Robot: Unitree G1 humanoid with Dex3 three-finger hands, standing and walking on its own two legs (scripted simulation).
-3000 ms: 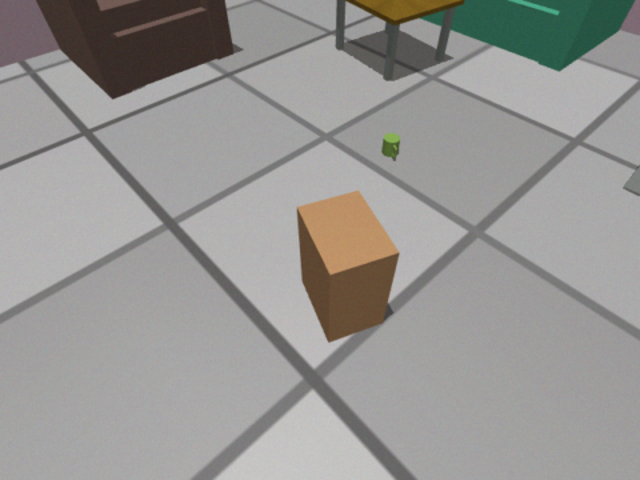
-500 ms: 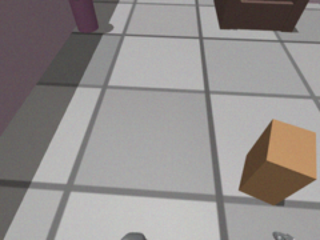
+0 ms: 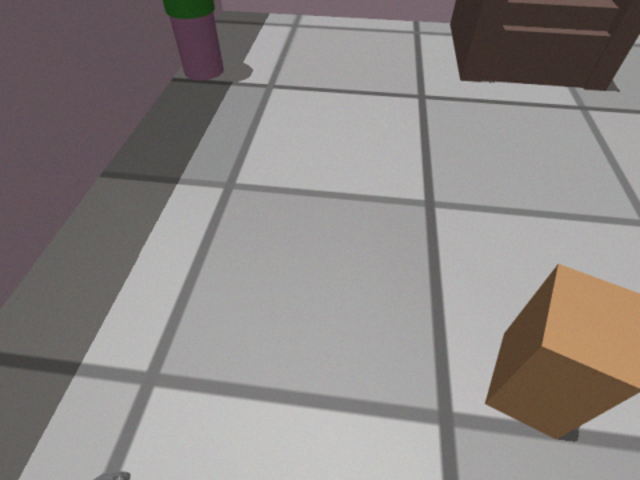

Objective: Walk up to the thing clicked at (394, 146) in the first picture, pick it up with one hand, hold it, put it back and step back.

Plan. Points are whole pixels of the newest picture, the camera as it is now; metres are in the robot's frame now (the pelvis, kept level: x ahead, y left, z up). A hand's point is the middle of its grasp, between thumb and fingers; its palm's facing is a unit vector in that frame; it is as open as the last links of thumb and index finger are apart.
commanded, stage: walk up
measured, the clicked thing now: out of the picture +0.92 -1.47 -0.73
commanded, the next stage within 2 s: stand in 0.22 s
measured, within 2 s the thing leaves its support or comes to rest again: neither
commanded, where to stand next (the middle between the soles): +0.08 -0.02 m, yaw -3 degrees
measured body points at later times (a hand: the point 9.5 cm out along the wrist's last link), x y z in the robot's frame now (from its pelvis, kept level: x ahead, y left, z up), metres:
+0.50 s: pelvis +0.01 -0.01 +0.01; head +0.02 -0.01 +0.46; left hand +0.08 +0.29 -0.12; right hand +0.09 -0.32 -0.12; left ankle +0.03 +0.12 -0.74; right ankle +0.01 -0.14 -0.74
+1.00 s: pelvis +0.01 -0.02 +0.01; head +0.02 -0.03 +0.46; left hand +0.11 +0.28 -0.12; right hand +0.08 -0.33 -0.12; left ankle +0.03 +0.12 -0.74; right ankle +0.01 -0.14 -0.74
